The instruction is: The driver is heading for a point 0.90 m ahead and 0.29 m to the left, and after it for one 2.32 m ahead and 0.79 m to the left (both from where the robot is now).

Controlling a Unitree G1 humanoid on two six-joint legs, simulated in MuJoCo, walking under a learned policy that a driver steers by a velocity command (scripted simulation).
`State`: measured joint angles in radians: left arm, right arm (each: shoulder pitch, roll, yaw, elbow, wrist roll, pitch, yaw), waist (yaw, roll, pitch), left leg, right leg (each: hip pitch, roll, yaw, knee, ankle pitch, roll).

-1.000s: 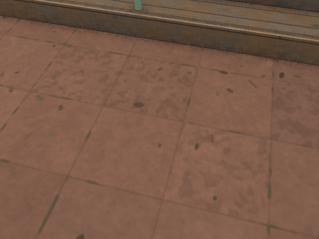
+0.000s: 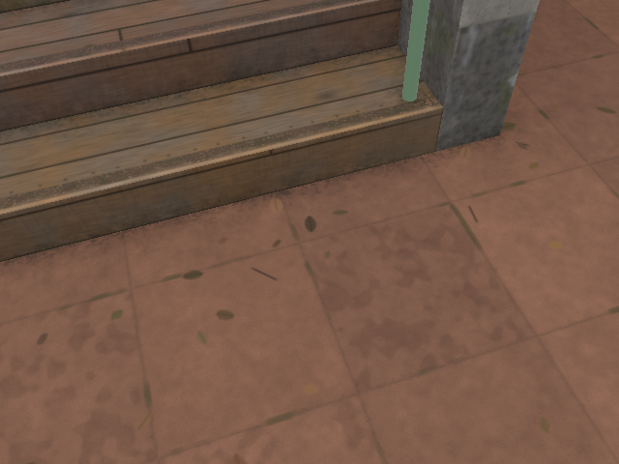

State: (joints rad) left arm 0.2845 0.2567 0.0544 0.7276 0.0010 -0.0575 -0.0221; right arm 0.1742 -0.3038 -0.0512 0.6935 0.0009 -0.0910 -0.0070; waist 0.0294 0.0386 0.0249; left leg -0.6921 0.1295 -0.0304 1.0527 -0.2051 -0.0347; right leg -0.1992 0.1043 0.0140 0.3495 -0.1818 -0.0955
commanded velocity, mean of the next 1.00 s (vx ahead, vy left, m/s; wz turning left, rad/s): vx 0.50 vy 0.00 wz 0.45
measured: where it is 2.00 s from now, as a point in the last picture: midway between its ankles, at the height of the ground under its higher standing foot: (194, 312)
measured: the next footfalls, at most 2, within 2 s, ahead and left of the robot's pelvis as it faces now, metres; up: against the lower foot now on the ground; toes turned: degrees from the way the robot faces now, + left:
left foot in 0.30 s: +0.35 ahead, +0.16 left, +0.00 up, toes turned +9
right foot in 0.76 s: +0.66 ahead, +0.03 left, +0.00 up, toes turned +28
